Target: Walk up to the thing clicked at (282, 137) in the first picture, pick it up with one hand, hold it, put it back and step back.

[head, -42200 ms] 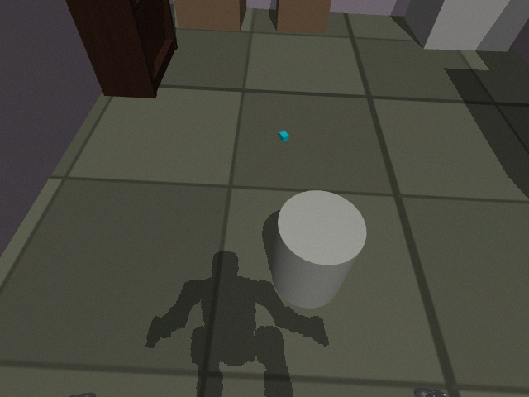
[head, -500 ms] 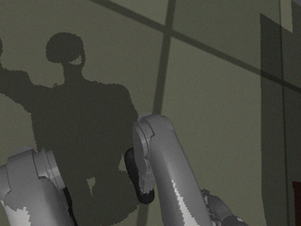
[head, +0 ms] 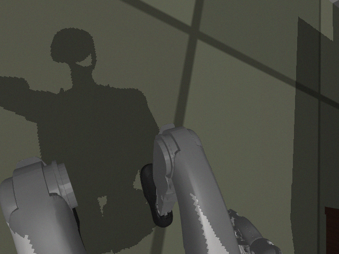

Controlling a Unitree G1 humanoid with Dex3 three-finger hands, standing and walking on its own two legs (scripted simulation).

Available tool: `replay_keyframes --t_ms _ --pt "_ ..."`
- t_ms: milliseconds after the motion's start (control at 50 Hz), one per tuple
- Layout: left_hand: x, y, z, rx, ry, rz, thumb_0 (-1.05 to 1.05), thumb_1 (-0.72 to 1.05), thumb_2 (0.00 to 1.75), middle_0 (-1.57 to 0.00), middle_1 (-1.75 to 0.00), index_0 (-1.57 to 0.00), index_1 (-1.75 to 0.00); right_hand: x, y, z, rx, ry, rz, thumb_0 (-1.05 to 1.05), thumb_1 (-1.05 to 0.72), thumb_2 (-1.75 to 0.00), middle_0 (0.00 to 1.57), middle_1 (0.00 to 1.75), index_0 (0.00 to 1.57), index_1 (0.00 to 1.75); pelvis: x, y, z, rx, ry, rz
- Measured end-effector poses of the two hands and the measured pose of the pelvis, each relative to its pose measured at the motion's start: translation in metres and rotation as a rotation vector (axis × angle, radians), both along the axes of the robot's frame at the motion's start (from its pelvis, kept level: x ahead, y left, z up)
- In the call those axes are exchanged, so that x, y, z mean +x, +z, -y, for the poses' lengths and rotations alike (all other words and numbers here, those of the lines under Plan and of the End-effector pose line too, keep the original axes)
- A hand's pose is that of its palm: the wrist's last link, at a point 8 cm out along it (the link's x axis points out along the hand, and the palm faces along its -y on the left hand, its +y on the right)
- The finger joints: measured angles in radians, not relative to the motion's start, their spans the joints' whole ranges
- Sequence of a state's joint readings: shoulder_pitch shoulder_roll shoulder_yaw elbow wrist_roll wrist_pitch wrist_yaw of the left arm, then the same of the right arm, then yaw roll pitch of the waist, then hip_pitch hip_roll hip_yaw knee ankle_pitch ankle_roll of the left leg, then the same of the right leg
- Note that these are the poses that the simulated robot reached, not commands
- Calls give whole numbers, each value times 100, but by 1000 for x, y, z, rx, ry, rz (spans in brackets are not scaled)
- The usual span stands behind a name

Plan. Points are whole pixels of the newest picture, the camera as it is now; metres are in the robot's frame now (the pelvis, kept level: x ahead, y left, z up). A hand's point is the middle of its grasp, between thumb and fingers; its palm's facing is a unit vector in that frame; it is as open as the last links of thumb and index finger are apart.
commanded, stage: rest palm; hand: left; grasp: from above
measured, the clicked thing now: out of the picture +0.50 +0.33 -0.30
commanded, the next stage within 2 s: close in 1.68 s
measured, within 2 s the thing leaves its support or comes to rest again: neither
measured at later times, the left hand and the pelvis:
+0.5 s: hand out of the picture +0.48 +0.30 -0.23, palm faces -0.48 -0.07 -0.87, open 14.3 cm; pelvis +0.00 +0.00 -0.01, yaw -2 degrees
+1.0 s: hand out of the picture +0.47 +0.31 -0.25, palm faces -0.48 -0.10 -0.87, open 14.5 cm; pelvis +0.00 +0.00 -0.01, yaw -3 degrees
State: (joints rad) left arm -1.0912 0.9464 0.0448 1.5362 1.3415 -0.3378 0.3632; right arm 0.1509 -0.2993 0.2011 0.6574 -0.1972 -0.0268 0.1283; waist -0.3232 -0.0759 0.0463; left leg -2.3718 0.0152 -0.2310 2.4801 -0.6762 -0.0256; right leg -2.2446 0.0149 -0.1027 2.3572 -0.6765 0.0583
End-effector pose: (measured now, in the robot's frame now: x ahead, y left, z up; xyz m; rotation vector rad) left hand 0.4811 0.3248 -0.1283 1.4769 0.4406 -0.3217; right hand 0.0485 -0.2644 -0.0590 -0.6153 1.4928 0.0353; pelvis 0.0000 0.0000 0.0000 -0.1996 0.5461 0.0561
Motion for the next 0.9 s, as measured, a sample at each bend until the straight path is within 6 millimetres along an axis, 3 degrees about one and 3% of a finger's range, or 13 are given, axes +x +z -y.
replay_keyframes --t_ms 180,560,900 --pt "2 -14 4 13 20 9 0 -50 102 -10 -96 -9 -97 5 0 -5 10 20 30 0 -89 -89 20 30 20 30 1 -3 -2 -4 -5 8" --pt "10 -50 20 15 25 1 0 -54 104 -9 -90 -6 -92 -20 -2 -15 44 37 -25 0 -89 -89 20 30 20 30 2 -12 -2 -11 -27 35" --pt "5 -62 14 5 43 -19 0 -55 105 -8 -88 -5 -91 5 0 -12 40 117 1 0 -89 -89 20 30 20 30 4 -13 -4 -28 -34 47"
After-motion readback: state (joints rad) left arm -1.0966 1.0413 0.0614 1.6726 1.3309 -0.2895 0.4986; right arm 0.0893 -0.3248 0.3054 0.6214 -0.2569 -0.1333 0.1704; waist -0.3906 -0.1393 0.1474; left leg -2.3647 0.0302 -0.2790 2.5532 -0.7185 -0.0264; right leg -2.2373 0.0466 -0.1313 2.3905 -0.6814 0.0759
